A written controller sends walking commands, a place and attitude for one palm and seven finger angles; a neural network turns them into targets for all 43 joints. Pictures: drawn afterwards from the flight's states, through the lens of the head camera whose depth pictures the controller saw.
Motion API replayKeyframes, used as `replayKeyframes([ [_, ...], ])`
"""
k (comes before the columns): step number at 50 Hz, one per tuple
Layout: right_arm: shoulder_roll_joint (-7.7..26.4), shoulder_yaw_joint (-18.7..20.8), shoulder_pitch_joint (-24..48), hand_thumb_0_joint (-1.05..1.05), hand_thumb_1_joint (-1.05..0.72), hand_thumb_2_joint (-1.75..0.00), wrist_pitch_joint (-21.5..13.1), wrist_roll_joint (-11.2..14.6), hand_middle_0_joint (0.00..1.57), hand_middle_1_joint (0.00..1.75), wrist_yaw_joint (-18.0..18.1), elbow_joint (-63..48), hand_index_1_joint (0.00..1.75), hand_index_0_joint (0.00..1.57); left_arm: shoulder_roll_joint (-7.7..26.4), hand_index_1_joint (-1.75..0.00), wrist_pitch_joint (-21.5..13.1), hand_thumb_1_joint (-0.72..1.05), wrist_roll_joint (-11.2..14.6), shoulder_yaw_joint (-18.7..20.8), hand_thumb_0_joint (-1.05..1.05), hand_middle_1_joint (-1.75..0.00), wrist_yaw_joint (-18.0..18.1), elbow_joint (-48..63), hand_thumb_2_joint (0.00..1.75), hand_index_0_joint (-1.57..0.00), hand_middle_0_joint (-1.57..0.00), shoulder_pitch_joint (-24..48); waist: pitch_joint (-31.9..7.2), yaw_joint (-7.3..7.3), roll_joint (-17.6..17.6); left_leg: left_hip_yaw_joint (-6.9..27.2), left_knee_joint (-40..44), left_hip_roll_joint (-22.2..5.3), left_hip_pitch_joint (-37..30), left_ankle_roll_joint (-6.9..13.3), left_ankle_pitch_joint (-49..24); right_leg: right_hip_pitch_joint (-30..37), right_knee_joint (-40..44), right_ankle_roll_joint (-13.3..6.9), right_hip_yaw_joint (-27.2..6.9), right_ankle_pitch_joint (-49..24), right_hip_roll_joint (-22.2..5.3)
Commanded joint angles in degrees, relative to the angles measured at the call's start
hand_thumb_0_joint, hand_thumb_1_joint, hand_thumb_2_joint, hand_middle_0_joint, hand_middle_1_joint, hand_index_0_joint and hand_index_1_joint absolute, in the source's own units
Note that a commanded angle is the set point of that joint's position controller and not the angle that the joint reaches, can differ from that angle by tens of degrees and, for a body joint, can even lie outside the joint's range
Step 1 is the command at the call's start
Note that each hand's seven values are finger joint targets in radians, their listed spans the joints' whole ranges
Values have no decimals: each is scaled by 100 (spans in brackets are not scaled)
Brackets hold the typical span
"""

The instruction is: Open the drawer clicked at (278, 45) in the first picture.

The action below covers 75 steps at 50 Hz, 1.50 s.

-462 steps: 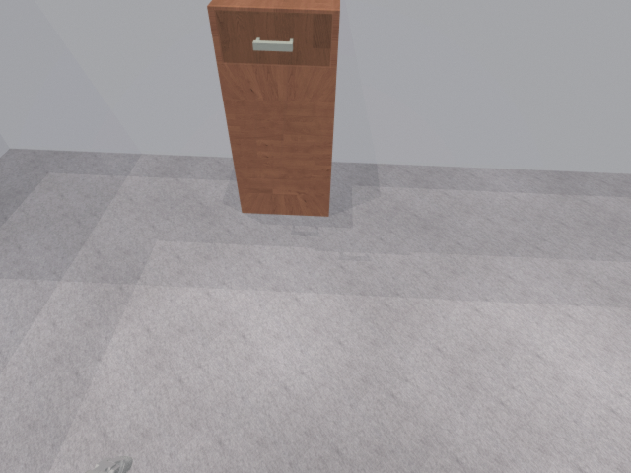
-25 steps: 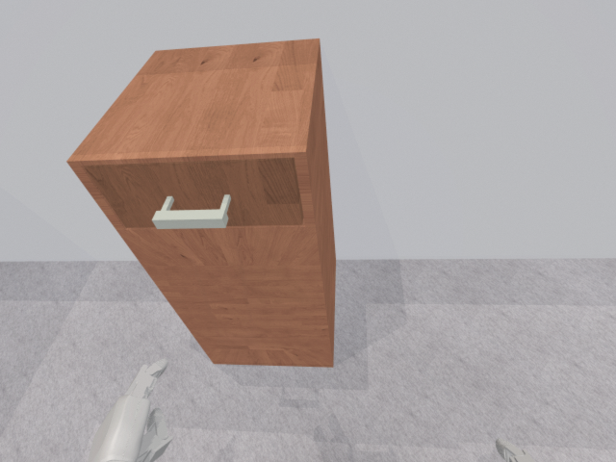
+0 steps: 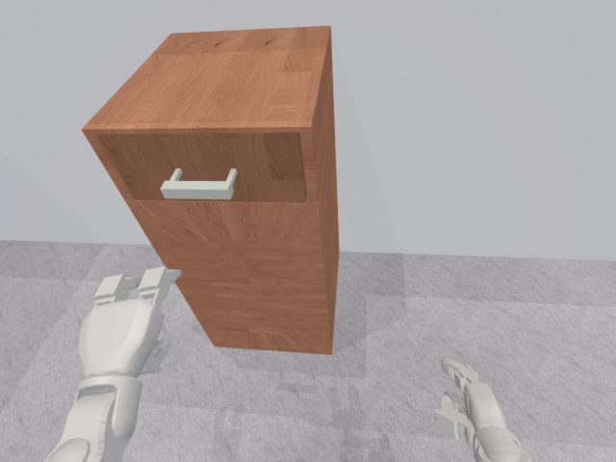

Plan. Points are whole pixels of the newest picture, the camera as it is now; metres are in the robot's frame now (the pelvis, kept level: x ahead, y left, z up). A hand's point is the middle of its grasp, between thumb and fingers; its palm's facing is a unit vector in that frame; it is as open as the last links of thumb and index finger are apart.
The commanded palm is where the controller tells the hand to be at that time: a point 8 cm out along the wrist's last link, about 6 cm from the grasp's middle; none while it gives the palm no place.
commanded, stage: raise the hand with hooked fingers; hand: left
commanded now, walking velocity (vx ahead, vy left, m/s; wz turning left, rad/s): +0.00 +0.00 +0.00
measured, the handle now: (201, 181) +0.55 +0.28 +0.05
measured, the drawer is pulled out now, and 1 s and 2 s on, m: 0.00 0.00 0.00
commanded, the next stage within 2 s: move the hooked fingers above the handle in 1.20 s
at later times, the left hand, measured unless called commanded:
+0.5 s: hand (124, 279) +0.29 +0.28 +0.10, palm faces +0.11 -0.11 -0.99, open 13.1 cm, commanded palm +0.26 +0.28 +0.17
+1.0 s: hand (98, 229) +0.33 +0.31 +0.16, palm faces +0.02 -0.08 -1.00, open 13.8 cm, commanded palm +0.30 +0.31 +0.22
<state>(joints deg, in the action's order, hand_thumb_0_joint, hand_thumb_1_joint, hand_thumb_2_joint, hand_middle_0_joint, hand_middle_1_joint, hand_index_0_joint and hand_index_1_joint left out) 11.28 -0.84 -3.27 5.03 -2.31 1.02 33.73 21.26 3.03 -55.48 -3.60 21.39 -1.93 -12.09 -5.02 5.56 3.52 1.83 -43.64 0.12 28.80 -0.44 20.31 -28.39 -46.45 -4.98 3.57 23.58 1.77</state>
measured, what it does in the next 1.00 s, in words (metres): shifts its weight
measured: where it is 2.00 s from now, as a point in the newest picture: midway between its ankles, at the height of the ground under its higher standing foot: outside the picture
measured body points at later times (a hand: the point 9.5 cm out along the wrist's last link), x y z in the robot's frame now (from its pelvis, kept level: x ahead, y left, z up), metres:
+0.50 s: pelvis +0.01 +0.06 +0.03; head +0.01 +0.03 +0.47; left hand +0.28 +0.28 +0.16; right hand +0.21 -0.17 -0.07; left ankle +0.02 +0.15 -0.71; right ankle +0.00 -0.06 -0.71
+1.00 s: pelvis +0.02 +0.07 +0.04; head +0.03 +0.04 +0.49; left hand +0.32 +0.31 +0.21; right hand +0.21 -0.14 -0.08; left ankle +0.02 +0.15 -0.71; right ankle +0.00 -0.06 -0.71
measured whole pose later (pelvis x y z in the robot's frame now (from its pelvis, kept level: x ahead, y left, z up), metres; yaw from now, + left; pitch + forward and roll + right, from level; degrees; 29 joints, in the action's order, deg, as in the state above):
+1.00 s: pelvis +0.02 +0.07 +0.04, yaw +0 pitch +0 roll +0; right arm 14.4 -1.7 -7.2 8.1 0.4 -0.2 35.5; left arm 30.9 4.3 -49.4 -2.4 -5.8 1.8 8.2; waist 0.4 4.8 5.1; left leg 0.1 -23.4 3.3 11.8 2.9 11.6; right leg -10.3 -23.5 0.5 1.3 13.3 -1.3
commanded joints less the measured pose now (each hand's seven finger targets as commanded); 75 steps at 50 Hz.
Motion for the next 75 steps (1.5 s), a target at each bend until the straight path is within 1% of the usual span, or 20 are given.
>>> replayKeyframes([
  [1, 680, 177, 661, 0, -90, -90, -228, 88, 20, 30, 125, -988, 30, 20, 882, -84, 286, 6, 7, 270, 0, -84, -486, 982, 54, -26, -26, 412, -797, -89, -850, -255, 773, 340, -336, 299, -771, 1258, 1676, 475, -1268, -1248, -403],
  [3, 701, 127, 657, 0, -90, -90, -199, 71, 20, 30, 118, -1009, 30, 20, 1245, -87, 329, 1, -110, 643, 0, -87, -614, 1016, 52, -26, -26, 190, -782, 70, -797, -269, 959, 322, -318, 269, -893, 1545, 1628, 456, -1170, -1420, -395],
  [8, 634, 196, 645, 0, -90, -90, -256, 72, 20, 30, 125, -1036, 30, 20, 1462, -94, 22, -10, -70, 1118, 0, -94, -488, 1819, 47, -27, -27, 500, -869, 153, -407, -291, 1206, 322, -659, 263, -1097, 1800, 1707, 384, -1029, -1553, -354],
  [12, 694, 301, 572, 0, -90, -90, -371, 107, 20, 30, 124, -903, 30, 20, 1258, -100, -137, -20, 1, 995, 0, -100, -263, 1829, 43, -28, -28, 998, -749, -17, -176, -298, 1245, 318, -1086, 276, -1218, 1404, 1788, 323, -822, -1490, -264],
  [15, 771, 356, 513, 0, -90, -90, -394, 153, 20, 30, 102, -814, 30, 20, 1057, -105, -42, -27, 36, 668, 0, -105, -300, 1711, 40, -28, -28, 1433, -706, -145, -199, -260, 1338, 278, -1345, 278, -1207, 1158, 1799, 319, -562, -1293, -206],
  [20, 813, 333, 560, 0, -90, -90, -358, 241, 20, 30, 141, -746, 30, 20, 1112, -112, 221, -38, 81, 298, 0, -112, -749, 1580, 35, -29, -29, 2248, -615, -191, -224, -139, 1660, 202, -1663, 265, -1129, 1166, 1919, 318, -352, -1034, -154],
  [22, 823, 299, 581, 0, -90, -90, -310, 226, 20, 30, 150, -746, 30, 20, 1348, -115, 286, -43, 9, 411, 0, -115, -907, 1672, 33, -29, -29, 2474, -815, -115, -62, -70, 1769, 170, -1854, 241, -1401, 1384, 1896, 282, -309, -1259, -140],
  [28, 806, 178, 664, 0, -90, -90, -109, 262, 20, 30, 134, -727, 30, 20, 1773, -120, 465, -50, 68, 773, 0, -120, -1318, 1453, 30, -30, -30, 3016, -713, -36, 75, 33, 2069, 96, -2043, 137, -1997, 1827, 2044, 234, -217, -1639, -82],
  [33, 822, 123, 657, 0, -90, -90, 7, 301, 20, 30, 78, -714, 30, 20, 1734, -120, 642, -50, 194, 602, 0, -120, -1788, 1212, 30, -30, -30, 3490, -658, -108, 151, 89, 2184, 28, -2244, 65, -2479, 1926, 2178, 232, -162, -1838, -48],
  [36, 851, 110, 620, 0, -90, -90, 46, 301, 20, 30, 51, -731, 30, 20, 1798, -120, 617, -50, 227, 480, 0, -120, -2084, 1364, 30, -30, -30, 3879, -814, -160, 142, 155, 2193, -6, -2423, 44, -2800, 1961, 2234, 243, -144, -1924, -63],
  [40, 886, 117, 518, 0, -90, -90, 26, 288, 20, 30, 29, -693, 30, 20, 2095, -120, 420, -50, 312, 654, 0, -120, -2366, 1476, 30, -30, -30, 4206, -1062, -171, 160, 222, 2184, -22, -2639, 30, -3001, 2019, 2311, 247, -135, -1946, -59],
  [44, 918, 145, 384, 0, -90, -90, 41, 283, 20, 30, -54, -708, 30, 20, 1957, -120, 235, -50, 489, 735, 0, -120, -2553, 1235, 30, -30, -30, 3507, -913, -90, -73, 153, 2183, -3, -2526, 54, -3189, 2100, 2372, 259, -111, -2134, -61],
  [50, 956, 201, 334, 0, -90, -90, -2, 272, 20, 30, -118, -750, 30, 20, 2210, -120, -151, -50, 576, 1094, 0, -120, -2345, 1688, 30, -30, -30, 3535, -1007, -16, -64, 123, 2221, 53, -2369, 88, -2972, 2172, 2375, 251, -110, -2131, -54],
  [54, 919, 223, 337, 0, -90, -90, -79, 271, 20, 30, -116, -697, 30, 20, 2232, -120, -318, -50, 543, 1155, 0, -120, -2011, 1869, 30, -30, -30, 3714, -1158, -2, 244, 98, 2181, 122, -2370, 109, -2631, 2143, 2375, 236, -158, -1965, -76],
  [58, 949, 260, 399, 0, -90, -90, -78, 316, 20, 30, -90, -627, 30, 20, 2286, -120, -232, -50, 545, 1264, 0, -120, -1803, 1632, 30, -30, -30, 3611, -1104, -5, 94, 1, 2169, 182, -2189, 145, -2372, 2186, 2405, 255, -216, -1951, -69],
  [65, 962, 206, 574, 0, -90, -90, 24, 397, 20, 30, -12, -609, 30, 20, 1918, -120, 146, -50, 601, 749, 0, -120, -2003, 1034, 30, -30, -30, 3515, -590, -141, -340, -180, 2231, 232, -1870, 232, -1746, 2096, 2520, 348, -273, -1702, -144],
  [69, 971, 145, 567, 0, -90, -90, 15, 396, 20, 30, 105, -611, 30, 20, 2086, -120, 97, -50, 462, 679, 0, -120, -2144, 637, 30, -30, -30, 4196, -498, -231, -539, -230, 2207, 263, -1725, 281, -1331, 1981, 2616, 398, -346, -1276, -185],
  [73, 988, 161, 441, 0, -90, -90, -10, 365, 20, 30, 242, -534, 30, 20, 2823, -120, -230, -50, 418, 1309, 0, -120, -2103, 310, 30, -30, -30, 4611, -829, -172, -432, -246, 2086, 328, -1624, 306, -1334, 2246, 2565, 413, -493, -1406, -219],
  [74, 940, 139, 449, 0, -90, -90, -34, 368, 20, 30, 263, -543, 30, 20, 2604, -120, -319, -50, 435, 1087, 0, -120, -2098, 237, 30, -30, -30, 4824, -810, -215, -250, -242, 2049, 348, -1596, 305, -1359, 2201, 2537, 409, -492, -1478, -248],
  [75, 934, 157, 361, 0, -90, -90, -36, 384, 20, 30, 283, -478, 30, 20, 2642, -120, -382, -50, 441, 1157, 0, -120, -2069, -32, 30, -30, -30, 4880, -732, -243, -220, -244, 2031, 343, -1556, 298, -1334, 2109, 2536, 397, -469, -1444, -231],
])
